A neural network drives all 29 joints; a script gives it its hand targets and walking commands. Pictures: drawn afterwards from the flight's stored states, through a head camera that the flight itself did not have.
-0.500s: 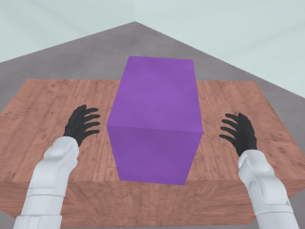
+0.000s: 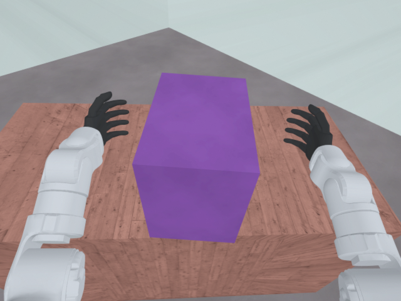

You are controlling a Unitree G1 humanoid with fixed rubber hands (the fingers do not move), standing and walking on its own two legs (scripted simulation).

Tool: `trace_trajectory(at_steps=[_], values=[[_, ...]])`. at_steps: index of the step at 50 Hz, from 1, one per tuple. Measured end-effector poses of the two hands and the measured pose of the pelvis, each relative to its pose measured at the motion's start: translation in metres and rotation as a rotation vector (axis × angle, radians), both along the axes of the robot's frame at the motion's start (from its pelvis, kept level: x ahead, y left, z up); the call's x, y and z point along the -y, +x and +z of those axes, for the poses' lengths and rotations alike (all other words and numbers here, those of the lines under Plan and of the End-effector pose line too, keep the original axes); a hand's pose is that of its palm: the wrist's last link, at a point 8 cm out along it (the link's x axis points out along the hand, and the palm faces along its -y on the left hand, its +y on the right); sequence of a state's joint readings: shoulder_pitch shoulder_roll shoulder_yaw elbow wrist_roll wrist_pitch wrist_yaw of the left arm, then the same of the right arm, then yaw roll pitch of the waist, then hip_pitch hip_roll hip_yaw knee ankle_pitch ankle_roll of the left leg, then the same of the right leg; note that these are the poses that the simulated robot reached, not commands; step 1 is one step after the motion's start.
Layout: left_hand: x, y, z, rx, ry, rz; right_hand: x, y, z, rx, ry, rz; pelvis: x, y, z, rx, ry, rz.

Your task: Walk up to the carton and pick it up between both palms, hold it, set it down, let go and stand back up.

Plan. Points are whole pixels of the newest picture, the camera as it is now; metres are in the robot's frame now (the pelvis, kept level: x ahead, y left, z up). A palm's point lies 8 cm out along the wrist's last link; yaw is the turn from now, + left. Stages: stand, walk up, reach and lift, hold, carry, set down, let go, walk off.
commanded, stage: reach and lift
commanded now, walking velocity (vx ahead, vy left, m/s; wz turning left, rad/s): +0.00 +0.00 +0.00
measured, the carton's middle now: (198, 157) +0.48 +0.00 +0.01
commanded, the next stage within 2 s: none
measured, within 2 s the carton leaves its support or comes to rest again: neither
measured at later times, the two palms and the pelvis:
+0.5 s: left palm (108, 117) +0.44 +0.18 +0.17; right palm (308, 134) +0.40 -0.22 +0.16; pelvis +0.00 +0.00 +0.00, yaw +1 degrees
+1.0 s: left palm (116, 153) +0.42 +0.18 +0.08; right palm (287, 166) +0.39 -0.20 +0.07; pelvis -0.01 +0.00 -0.01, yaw +2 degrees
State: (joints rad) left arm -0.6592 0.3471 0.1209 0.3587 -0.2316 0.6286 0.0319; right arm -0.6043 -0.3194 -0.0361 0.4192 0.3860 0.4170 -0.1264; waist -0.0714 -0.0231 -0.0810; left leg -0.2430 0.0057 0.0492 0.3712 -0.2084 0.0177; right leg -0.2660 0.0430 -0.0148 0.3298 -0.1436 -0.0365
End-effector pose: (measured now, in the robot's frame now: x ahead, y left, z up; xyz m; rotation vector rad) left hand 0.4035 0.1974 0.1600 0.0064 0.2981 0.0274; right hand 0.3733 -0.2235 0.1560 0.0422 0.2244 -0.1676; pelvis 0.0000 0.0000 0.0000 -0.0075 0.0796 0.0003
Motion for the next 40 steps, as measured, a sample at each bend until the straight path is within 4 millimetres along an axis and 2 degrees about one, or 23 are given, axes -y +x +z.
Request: trace_trajectory(at_steps=[14,19,24,34,40], values=[[0.009,0.033,0.033,0.011,0.017,-0.001,0.002,0.03,0.031,-0.006,0.0,-0.02,0.0,-0.001,-0.001,-0.041,-0.005,0.01],[0.012,0.04,0.034,0.011,0.027,-0.006,-0.001,0.035,0.03,-0.016,-0.009,-0.027,0.0,-0.001,0.0,-0.036,-0.006,0.013],[0.014,0.038,0.012,0.0,0.038,-0.016,-0.007,0.033,0.008,-0.036,-0.015,-0.028,-0.001,0.0,0.0,-0.018,-0.008,0.017],[0.014,0.017,-0.059,-0.051,0.027,0.003,-0.02,0.015,-0.059,-0.074,0.004,-0.045,-0.002,0.0,-0.002,-0.046,-0.013,0.017],[0.012,0.015,-0.072,-0.038,0.028,0.013,-0.025,0.017,-0.072,-0.057,0.001,-0.05,-0.003,-0.001,-0.005,-0.09,-0.017,0.021]])
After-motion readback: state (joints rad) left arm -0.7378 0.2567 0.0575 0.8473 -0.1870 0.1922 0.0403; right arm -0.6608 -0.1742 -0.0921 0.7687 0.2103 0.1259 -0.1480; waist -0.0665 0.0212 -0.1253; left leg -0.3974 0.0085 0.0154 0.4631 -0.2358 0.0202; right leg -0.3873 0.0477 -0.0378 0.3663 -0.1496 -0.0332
